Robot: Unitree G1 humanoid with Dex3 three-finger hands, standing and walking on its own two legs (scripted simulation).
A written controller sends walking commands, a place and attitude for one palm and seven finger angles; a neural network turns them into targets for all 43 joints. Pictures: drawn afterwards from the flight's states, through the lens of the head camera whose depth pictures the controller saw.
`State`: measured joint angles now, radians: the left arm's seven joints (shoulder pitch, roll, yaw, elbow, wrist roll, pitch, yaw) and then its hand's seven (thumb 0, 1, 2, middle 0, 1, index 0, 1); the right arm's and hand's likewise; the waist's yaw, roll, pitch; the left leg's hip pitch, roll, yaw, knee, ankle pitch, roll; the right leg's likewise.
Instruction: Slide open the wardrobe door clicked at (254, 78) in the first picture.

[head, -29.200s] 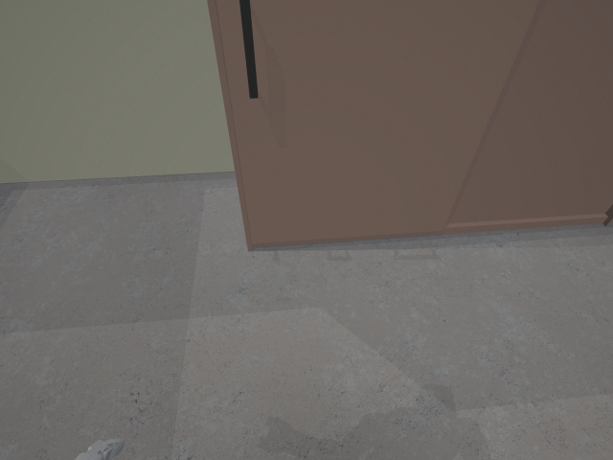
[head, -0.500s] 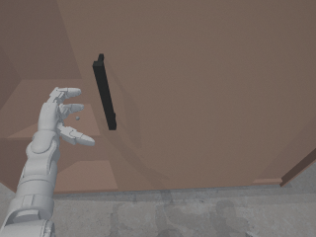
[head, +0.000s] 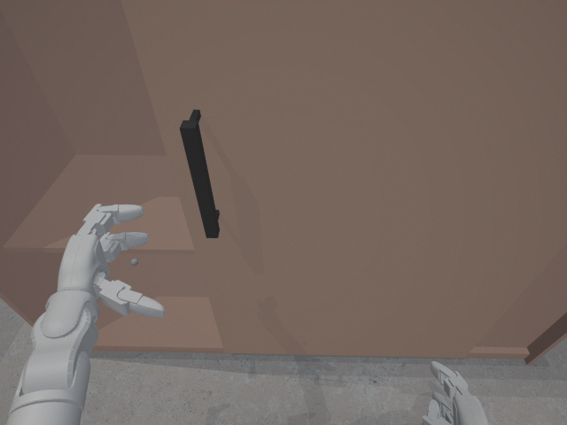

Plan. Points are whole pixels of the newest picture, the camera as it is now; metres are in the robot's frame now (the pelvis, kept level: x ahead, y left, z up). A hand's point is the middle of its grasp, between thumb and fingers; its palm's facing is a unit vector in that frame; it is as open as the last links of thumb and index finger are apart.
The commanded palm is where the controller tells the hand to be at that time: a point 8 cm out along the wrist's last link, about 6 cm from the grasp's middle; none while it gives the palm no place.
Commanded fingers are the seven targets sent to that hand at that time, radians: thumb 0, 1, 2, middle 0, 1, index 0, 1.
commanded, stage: slip the hand off the handle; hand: left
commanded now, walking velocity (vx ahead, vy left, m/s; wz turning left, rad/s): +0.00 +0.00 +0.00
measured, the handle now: (205, 179) +0.49 +0.19 +0.09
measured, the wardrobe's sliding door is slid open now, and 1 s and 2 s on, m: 0.57 0.57 0.57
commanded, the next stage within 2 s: draw the hand back to the body in 0.28 s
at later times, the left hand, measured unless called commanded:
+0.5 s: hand (137, 252) +0.29 +0.23 +0.12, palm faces +0.10 -0.99 -0.01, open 14.7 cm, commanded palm +0.25 +0.28 +0.12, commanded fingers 0.00 -0.55 0.20 -0.25 -1.15 -0.25 -1.15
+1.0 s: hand (90, 279) +0.23 +0.25 +0.15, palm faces +0.25 -0.95 -0.17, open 14.3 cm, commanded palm +0.19 +0.29 +0.15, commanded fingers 0.00 -0.15 0.39 -0.24 -0.92 -0.24 -0.92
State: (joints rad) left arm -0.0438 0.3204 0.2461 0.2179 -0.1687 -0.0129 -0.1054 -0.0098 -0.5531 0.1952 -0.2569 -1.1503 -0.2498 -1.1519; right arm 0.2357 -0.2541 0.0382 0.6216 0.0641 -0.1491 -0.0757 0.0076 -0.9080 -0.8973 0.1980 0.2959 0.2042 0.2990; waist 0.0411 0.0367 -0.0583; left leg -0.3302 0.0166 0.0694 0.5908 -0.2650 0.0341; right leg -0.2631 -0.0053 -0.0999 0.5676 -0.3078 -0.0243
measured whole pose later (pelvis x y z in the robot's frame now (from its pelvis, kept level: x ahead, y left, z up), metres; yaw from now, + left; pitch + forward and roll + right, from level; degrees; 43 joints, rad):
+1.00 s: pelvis -0.01 +0.00 +0.01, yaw +0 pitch -3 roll -1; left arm 0.18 0.34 0.30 -0.12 -0.22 -0.01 -0.12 -0.01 -0.45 0.25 -0.25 -1.09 -0.25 -1.09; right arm 0.20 -0.24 0.07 0.63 0.04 -0.24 -0.10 0.01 -0.91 -0.90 0.20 0.30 0.20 0.30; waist 0.06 0.05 -0.02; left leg -0.24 0.01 0.06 0.53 -0.23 0.04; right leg -0.16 0.00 -0.11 0.49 -0.27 -0.02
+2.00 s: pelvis +0.02 +0.01 +0.01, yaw -1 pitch -6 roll -1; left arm 0.47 0.34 0.33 -0.42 -0.08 -0.07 0.10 0.02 0.88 0.89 -0.21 -0.31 -0.21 -0.31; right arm 0.20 -0.22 0.02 0.66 -0.01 -0.10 -0.07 0.01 -0.91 -0.90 0.20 0.30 0.20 0.30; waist 0.08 0.06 0.00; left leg -0.09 0.00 0.08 0.41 -0.22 0.04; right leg -0.01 0.00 -0.08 0.35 -0.24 -0.01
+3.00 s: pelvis -0.10 +0.04 -0.01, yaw +5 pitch -2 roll -2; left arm 0.47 0.39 0.44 -0.53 -0.02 -0.27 0.12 0.02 0.88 0.89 -0.22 -0.30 -0.21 -0.30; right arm 0.21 -0.20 -0.01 0.60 -0.01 -0.11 -0.06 0.01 -0.91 -0.90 0.20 0.30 0.21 0.30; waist 0.03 -0.01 0.04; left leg -0.49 -0.03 0.06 0.72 -0.35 0.05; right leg -0.35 0.03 0.05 0.59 -0.20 0.03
